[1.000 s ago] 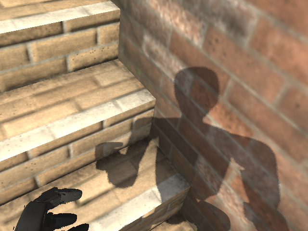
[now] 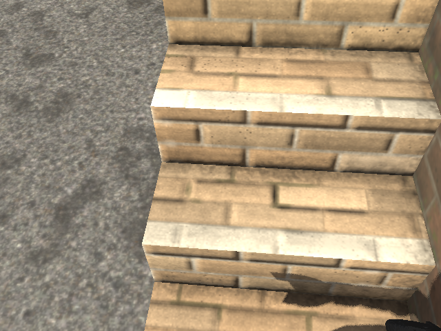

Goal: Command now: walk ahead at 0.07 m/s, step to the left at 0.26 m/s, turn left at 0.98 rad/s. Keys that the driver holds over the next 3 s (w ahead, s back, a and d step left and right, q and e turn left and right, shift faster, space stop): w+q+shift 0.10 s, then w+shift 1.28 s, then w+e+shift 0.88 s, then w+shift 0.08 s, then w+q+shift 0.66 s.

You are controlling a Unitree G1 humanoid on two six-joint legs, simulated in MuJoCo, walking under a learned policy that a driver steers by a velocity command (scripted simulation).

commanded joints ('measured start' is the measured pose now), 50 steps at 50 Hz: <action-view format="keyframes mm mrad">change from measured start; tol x32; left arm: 1 50 113 56 -51 5 -13 -1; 50 116 137 -30 -58 29 63 -67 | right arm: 1 -31 -144 -56 -103 2 -19 0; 21 -472 71 70 -236 23 21 111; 32 114 6 -13 -35 -62 135 159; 50 -30 -65 -37 -42 -57 -94 -32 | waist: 1 17 93 -167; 15 -147 -452 99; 42 -72 188 -247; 50 -29 -58 -198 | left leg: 1 242 294 -425 -186 630 291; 8 -37 67 32 83 -220 89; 13 -634 -119 197 1465 -437 -49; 19 -729 367 296 801 -341 -62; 25 -144 51 455 625 -280 22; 36 -212 126 205 110 -71 168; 40 3 283 -243 -183 579 256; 50 -162 352 -251 136 355 198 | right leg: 1 -33 -30 20 47 -77 23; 10 381 -351 -146 -1321 799 -258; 14 209 -455 -243 -1140 1491 -118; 20 653 -658 -258 -1539 853 -233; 24 502 -507 -469 -1458 2288 -85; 31 670 -610 -405 -1184 1938 -95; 34 667 -465 -413 -1273 627 -236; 36 725 -429 -429 -1244 441 -254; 42 290 -123 21 13 -278 -33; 50 101 -104 13 26 -160 -18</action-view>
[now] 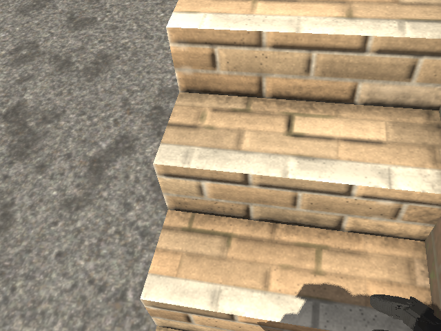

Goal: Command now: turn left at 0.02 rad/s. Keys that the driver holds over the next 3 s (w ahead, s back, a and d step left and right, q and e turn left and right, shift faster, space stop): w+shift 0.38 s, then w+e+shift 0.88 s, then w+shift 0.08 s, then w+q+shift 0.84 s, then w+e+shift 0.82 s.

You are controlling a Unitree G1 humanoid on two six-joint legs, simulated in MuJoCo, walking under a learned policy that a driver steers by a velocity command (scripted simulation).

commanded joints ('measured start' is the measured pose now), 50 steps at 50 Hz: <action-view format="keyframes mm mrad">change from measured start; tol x64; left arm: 1 237 140 42 11 -26 4 -29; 35 158 101 160 47 11 -20 71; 40 1049 62 149 210 39 71 110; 50 337 262 181 108 -30 -77 24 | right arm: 1 -75 -125 -32 -96 -35 -1 -13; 50 -298 125 37 -148 6 52 96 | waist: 1 154 -25 -247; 50 26 -363 -6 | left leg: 1 43 271 -550 -423 519 13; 11 -314 113 -484 1073 51 -249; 19 342 234 -98 -988 385 -140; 37 718 371 -162 -824 656 -19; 50 -260 46 -227 1145 -172 -257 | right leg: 1 164 -53 -60 -76 270 -17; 10 -61 -499 37 -1207 787 -282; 12 -94 -805 510 -1360 -47 -359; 33 -268 -74 151 -1056 263 -117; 38 109 -76 -40 195 116 14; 50 121 -298 660 -1109 1739 -159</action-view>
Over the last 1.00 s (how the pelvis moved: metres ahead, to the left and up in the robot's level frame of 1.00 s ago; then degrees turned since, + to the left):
-0.12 -0.05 -0.09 11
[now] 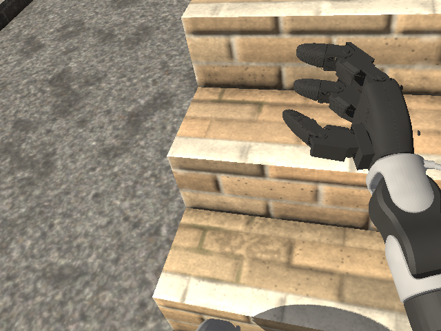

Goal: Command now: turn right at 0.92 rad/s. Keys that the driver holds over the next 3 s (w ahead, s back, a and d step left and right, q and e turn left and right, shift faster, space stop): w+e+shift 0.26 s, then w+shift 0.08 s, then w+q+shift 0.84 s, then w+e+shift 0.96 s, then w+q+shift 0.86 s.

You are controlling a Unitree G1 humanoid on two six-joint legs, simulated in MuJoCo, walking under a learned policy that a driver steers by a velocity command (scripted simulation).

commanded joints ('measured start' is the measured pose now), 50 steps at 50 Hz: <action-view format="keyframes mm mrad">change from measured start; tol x64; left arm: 1 -418 235 40 -240 -34 -53 39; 50 -771 -47 -112 -422 -16 -99 -22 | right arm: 1 287 -131 -34 27 -28 12 11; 50 951 -457 -122 272 -43 -2 13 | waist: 1 -243 -183 24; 50 -356 120 -227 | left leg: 1 -97 -98 -196 254 117 -33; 9 763 -133 -60 -1706 338 100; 11 1262 185 -434 -1520 1296 263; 14 785 204 -437 -1694 394 397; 23 535 75 -172 -1677 543 403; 28 76 -153 -229 48 115 32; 32 -33 -85 -186 200 419 8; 46 650 -134 89 -1623 373 187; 50 985 290 -972 -1628 1090 387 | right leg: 1 73 -176 476 -297 1228 -218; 8 -134 -43 361 -357 449 -170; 14 -800 41 -44 1181 -27 -4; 23 2 24 -231 -29 42 -131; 26 425 -182 -19 -195 1081 -208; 30 82 -382 245 -466 -91 -280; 43 -41 -311 -355 -529 6 -177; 50 -863 135 -67 1363 -180 58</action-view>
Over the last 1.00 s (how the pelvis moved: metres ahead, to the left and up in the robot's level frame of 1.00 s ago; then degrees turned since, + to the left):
-0.24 0.05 -0.28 -18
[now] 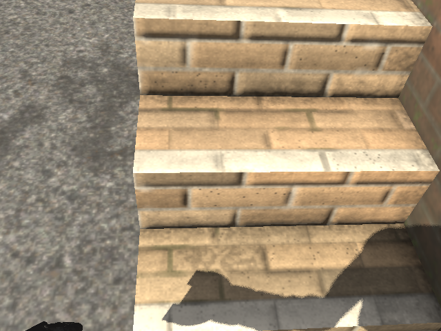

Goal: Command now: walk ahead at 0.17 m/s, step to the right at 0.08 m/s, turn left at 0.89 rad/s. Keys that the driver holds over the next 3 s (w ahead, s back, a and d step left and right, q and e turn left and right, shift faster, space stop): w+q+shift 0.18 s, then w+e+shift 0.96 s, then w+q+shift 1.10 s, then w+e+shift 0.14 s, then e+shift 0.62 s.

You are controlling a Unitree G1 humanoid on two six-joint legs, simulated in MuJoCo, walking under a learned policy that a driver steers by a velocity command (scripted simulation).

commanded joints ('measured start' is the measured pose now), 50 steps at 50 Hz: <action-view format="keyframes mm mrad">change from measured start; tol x64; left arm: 1 -26 -100 -55 -108 -28 -81 -36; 50 -8 -22 -33 -138 -16 -37 -32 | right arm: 1 141 -285 -81 -47 -21 -39 -26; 50 32 -173 -11 -84 -57 -58 -88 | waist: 1 -32 153 -24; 50 -9 163 100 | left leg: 1 394 364 -766 -394 740 214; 12 174 149 -344 -474 860 91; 17 447 325 -102 -371 2352 192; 19 477 261 -40 -94 2094 174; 22 -84 -212 -189 1002 83 -104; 35 72 -201 208 -36 105 -126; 39 489 501 -941 -546 -272 94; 50 360 345 -86 -518 240 183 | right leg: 1 -627 232 156 809 66 59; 9 -789 349 53 1123 -44 -27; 18 -19 330 -124 -160 -107 -173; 21 47 139 807 -915 206 -449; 50 -622 150 24 600 322 45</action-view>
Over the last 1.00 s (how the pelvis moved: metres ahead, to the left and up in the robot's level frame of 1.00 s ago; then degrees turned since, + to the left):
0.01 0.21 -0.02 0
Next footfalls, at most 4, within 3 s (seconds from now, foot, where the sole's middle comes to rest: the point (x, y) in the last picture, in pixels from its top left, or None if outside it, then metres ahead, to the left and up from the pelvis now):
0.36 right None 0.20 -0.05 -0.54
0.74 left None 0.25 0.11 -0.54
1.22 right None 0.26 -0.23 -0.54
1.52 left None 0.35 0.02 -0.35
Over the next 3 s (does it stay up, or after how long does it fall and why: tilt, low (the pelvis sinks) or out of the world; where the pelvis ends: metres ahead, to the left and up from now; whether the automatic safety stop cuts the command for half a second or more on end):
stays up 0.64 -0.04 0.57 its command is cut before an obstacle from the start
